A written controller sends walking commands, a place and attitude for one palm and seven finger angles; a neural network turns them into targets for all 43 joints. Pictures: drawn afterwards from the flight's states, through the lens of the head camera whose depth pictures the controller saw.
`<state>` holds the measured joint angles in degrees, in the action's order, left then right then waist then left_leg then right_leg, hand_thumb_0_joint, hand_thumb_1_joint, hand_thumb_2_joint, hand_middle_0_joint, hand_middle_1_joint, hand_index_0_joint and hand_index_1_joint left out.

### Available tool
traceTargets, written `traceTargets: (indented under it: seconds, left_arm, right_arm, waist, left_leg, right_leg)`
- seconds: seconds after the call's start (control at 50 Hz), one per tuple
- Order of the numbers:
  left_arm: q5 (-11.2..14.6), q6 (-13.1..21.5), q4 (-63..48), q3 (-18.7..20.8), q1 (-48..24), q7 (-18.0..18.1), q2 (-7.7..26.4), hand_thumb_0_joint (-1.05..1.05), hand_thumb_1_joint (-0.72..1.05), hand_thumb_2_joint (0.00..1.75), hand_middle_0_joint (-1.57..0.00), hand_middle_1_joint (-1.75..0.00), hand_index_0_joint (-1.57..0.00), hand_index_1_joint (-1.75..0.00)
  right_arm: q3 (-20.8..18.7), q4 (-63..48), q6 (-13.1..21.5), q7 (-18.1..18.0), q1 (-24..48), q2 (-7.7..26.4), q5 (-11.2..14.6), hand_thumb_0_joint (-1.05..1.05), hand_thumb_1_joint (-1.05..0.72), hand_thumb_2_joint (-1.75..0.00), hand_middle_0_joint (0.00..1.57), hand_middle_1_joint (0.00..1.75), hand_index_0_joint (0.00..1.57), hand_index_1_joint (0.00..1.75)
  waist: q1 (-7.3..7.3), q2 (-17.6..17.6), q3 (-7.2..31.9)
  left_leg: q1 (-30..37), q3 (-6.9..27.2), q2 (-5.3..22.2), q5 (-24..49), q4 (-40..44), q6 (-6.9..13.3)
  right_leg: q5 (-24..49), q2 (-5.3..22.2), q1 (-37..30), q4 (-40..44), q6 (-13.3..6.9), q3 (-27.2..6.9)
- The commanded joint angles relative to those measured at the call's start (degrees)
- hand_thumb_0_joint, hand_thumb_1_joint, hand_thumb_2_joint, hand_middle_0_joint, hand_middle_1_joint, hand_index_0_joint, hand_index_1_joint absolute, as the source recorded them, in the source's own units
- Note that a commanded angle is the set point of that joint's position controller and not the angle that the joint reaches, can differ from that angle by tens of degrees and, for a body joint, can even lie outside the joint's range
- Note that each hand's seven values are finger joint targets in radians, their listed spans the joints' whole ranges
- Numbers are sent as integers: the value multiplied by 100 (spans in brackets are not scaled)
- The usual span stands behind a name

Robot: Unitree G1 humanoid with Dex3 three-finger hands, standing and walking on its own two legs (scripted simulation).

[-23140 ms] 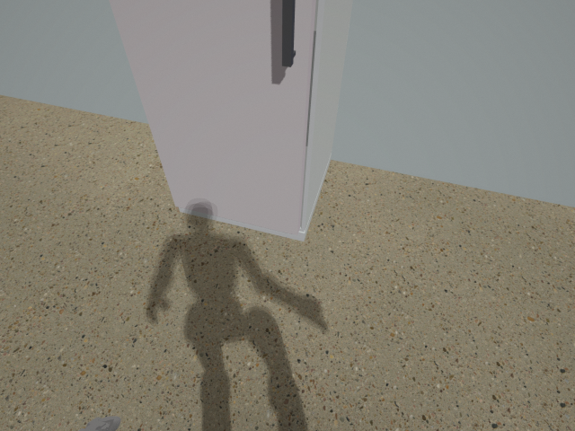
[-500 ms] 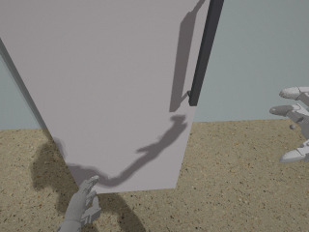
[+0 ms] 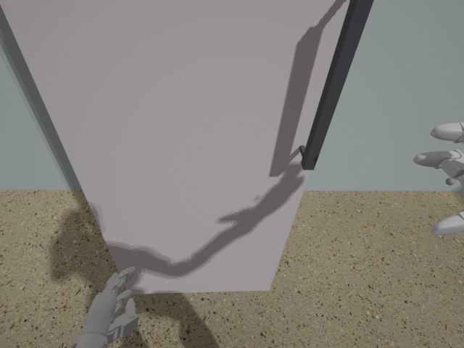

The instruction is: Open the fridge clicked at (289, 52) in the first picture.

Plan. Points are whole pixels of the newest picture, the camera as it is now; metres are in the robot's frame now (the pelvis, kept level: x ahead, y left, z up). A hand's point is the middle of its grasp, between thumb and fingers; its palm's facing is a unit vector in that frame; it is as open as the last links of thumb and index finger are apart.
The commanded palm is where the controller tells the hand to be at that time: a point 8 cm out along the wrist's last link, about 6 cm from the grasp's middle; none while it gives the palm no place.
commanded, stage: raise the hand to about handle height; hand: right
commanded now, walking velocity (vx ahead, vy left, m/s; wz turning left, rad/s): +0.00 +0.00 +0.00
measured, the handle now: (325, 93) +0.50 -0.16 +0.24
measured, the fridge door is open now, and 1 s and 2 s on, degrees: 0 0 0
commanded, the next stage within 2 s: move the hooked fingers beside the handle in 0.10 s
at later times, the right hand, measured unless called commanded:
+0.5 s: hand (426, 162) +0.32 -0.27 +0.23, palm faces +0.00 +1.00 -0.09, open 14.0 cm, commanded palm +0.29 -0.31 +0.24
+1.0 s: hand (402, 143) +0.37 -0.26 +0.23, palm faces +0.00 +1.00 -0.04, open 14.0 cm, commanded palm +0.34 -0.30 +0.24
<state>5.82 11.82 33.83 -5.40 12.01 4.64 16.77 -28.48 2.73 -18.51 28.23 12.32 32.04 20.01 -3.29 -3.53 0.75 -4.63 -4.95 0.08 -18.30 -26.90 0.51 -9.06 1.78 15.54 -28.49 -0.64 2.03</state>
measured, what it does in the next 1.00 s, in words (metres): stands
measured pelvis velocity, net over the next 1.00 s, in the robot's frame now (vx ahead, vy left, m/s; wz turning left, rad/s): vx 0.01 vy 0.00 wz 0.01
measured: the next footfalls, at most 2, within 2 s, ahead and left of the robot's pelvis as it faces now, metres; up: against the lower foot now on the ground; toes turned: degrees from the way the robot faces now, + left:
none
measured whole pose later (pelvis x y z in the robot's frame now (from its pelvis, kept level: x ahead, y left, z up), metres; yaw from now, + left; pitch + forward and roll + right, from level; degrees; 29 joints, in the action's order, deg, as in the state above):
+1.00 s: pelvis +0.01 +0.00 +0.00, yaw +0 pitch -2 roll +1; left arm 6.2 6.5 34.4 -4.4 13.2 5.6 17.0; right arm -23.0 22.6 -16.9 24.8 28.4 31.5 16.0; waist -1.1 -2.7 1.7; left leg -5.7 -4.4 0.1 -18.5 -25.8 0.7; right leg -9.3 1.7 16.4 -27.3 -0.4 2.4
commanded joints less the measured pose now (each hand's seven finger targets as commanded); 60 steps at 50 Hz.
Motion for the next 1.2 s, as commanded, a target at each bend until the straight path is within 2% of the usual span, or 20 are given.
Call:
traceTargets:
  seconds: [0.0, 0.08, 0.12, 0.16, 0.26, 0.34, 0.38, 0.44, 0.48, 0.54, 0.6, 0.64, 0.7, 0.74, 0.86, 0.92, 0.98, 1.1, 1.14, 1.18]
  left_arm:
    - [54, 310, -1021, 245, -950, 39, 586, 0, 90, 90, -20, -30, -20, -30]
    - [61, 252, -1076, 248, -974, 24, 588, 0, 90, 90, -20, -30, -20, -30]
    - [67, 231, -1105, 245, -998, 20, 559, 0, 90, 90, -20, -30, -20, -30]
    - [50, 202, -1098, 250, -1001, 12, 566, 0, 90, 90, -20, -30, -20, -30]
    - [59, 128, -985, 250, -946, 37, 585, 0, 90, 90, -20, -30, -20, -30]
    - [62, 67, -1008, 252, -952, 52, 569, 0, 90, 90, -20, -30, -20, -30]
    - [62, 69, -1042, 231, -1005, 65, 535, 0, 90, 90, -20, -30, -20, -30]
    - [36, 5, -962, 255, -925, 78, 581, 0, 90, 90, -20, -30, -20, -30]
    - [48, -19, -972, 245, -959, 88, 574, 0, 90, 90, -20, -30, -20, -30]
    - [39, -69, -960, 279, -885, 90, 612, 0, 90, 90, -20, -30, -20, -30]
    - [43, -79, -1022, 279, -882, 81, 587, 0, 90, 90, -20, -30, -20, -30]
    - [42, -118, -974, 308, -801, 92, 639, 0, 90, 90, -20, -30, -20, -30]
    - [60, -121, -1020, 312, -804, 89, 626, 0, 90, 90, -20, -30, -20, -30]
    - [54, -139, -998, 331, -745, 102, 640, 0, 90, 90, -20, -30, -20, -30]
    - [52, -156, -989, 368, -700, 108, 693, 0, 90, 90, -20, -30, -20, -30]
    - [59, -194, -894, 373, -631, 147, 703, 0, 90, 90, -20, -30, -20, -30]
    - [51, -212, -822, 378, -563, 187, 729, 0, 90, 90, -20, -30, -20, -30]
    - [12, -195, -764, 389, -451, 215, 718, 0, 90, 90, -20, -30, -20, -30]
    - [2, -225, -689, 418, -316, 215, 763, 0, 90, 90, -20, -30, -20, -30]
    - [-3, -245, -698, 433, -315, 202, 769, 0, 90, 90, -20, -30, -20, -30]
  right_arm:
    - [-547, -906, 188, -50, 1966, 1743, 82, 0, 50, -30, 30, 120, 30, 120]
    - [-543, -996, 141, 14, 1928, 1738, 115, 0, 50, -30, 30, 120, 30, 120]
    - [-545, -1147, 177, 39, 2000, 1759, 126, 0, 50, -30, 30, 120, 30, 120]
    - [-694, -1107, 207, 30, 1876, 1851, 168, 0, 50, -30, 30, 120, 30, 120]
    - [-512, -639, 187, -24, 2342, 1792, 93, 0, 50, -30, 30, 120, 30, 120]
    - [-316, -654, 197, -100, 2565, 1737, -12, 0, 50, -30, 30, 120, 30, 120]
    - [-96, -729, 238, -127, 2880, 1505, -31, 0, 50, -30, 30, 120, 30, 120]
    - [-242, -263, 255, -160, 2786, 1697, -46, 0, 50, -30, 30, 120, 30, 120]
    - [-145, -114, 250, -184, 3119, 1631, -106, 0, 50, -30, 30, 120, 30, 120]
    - [-284, 157, 299, -236, 3140, 1859, -145, 0, 50, -30, 30, 120, 30, 120]
    - [-214, 145, 382, -233, 3297, 1758, -183, 0, 50, -30, 30, 120, 30, 120]
    - [-293, 388, 440, -225, 3271, 1868, -147, 0, 50, -30, 30, 120, 30, 120]
    - [-112, 328, 469, -193, 3489, 1710, -200, 0, 50, -30, 30, 120, 30, 120]
    - [-29, 429, 487, -223, 3496, 1652, -185, 0, 50, -30, 30, 120, 30, 120]
    - [-146, 479, 529, -330, 3689, 1792, -247, 0, 50, -30, 30, 120, 30, 120]
    - [166, 835, 485, -389, 4037, 1531, -309, 0, 50, -30, 30, 120, 30, 120]
    - [220, 1153, 514, -503, 4404, 1597, -383, 0, 50, -30, 30, 120, 30, 120]
    - [489, 1327, 803, -637, 5029, 1404, -492, 0, 50, -30, 30, 120, 30, 120]
    - [249, 1826, 809, -647, 4788, 1670, -492, 0, 50, -30, 30, 120, 30, 120]
    - [178, 1980, 805, -643, 4851, 1744, -543, 0, 50, -30, 30, 120, 30, 120]
  waist:
    - [3, -189, 855]
    - [-4, -67, 1040]
    - [-6, -293, 1193]
    - [-29, -39, 1201]
    - [44, -30, 1022]
    - [46, -229, 1191]
    - [99, -233, 1219]
    - [63, 55, 1145]
    - [100, -146, 1157]
    - [74, 19, 1279]
    - [95, -304, 1404]
    - [109, 87, 1370]
    - [155, -252, 1390]
    - [185, 9, 1348]
    - [162, -135, 1436]
    - [292, -157, 1198]
    - [339, -99, 1123]
    - [412, -241, 1514]
    - [357, 173, 1497]
    - [322, 84, 1496]
  left_leg:
    - [-1121, 295, -29, 1109, 637, 8]
    - [-1013, 305, -26, 1463, 595, -17]
    - [-1008, 292, -46, 1555, 563, -3]
    - [-909, 326, -20, 1768, 560, -26]
    - [-1073, 257, -64, 1580, 611, 3]
    - [-974, 264, -48, 1554, 619, 54]
    - [-1033, 214, -67, 1513, 589, 61]
    - [-992, 238, -61, 1481, 657, 62]
    - [-1039, 236, -61, 1405, 637, 64]
    - [-929, 275, -38, 1428, 655, 65]
    - [-923, 257, -57, 1586, 605, 83]
    - [-819, 267, -41, 1716, 615, 58]
    - [-949, 276, -60, 1775, 578, 63]
    - [-934, 279, -49, 1733, 609, 59]
    - [-970, 277, -71, 1715, 577, 67]
    - [-1242, 248, -94, 1290, 641, 61]
    - [-1294, 285, -76, 1108, 689, 67]
    - [-1237, 278, -81, 1187, 649, 104]
    - [-1125, 285, -84, 1306, 668, 81]
    - [-1078, 326, -55, 1506, 596, 66]
  right_leg:
    - [251, -191, -1438, 294, -154, -454]
    - [495, -204, -1507, 227, -169, -437]
    - [591, -214, -1669, 214, -169, -428]
    - [694, -207, -1584, 172, -176, -421]
    - [588, -211, -1565, 234, -175, -438]
    - [658, -205, -1682, 248, -158, -421]
    - [621, -218, -1735, 285, -161, -454]
    - [579, -196, -1620, 290, -170, -451]
    - [512, -219, -1606, 323, -169, -451]
    - [556, -196, -1563, 295, -180, -418]
    - [674, -217, -1683, 294, -172, -389]
    - [743, -197, -1552, 249, -185, -363]
    - [782, -200, -1679, 254, -186, -348]
    - [758, -183, -1609, 237, -192, -341]
    - [763, -174, -1634, 246, -194, -341]
    - [439, -150, -1596, 318, -181, -368]
    - [287, -142, -1497, 320, -197, -392]
    - [414, -121, -1768, 313, -188, -429]
    - [483, -123, -1572, 273, -218, -382]
    - [557, -137, -1479, 259, -221, -347]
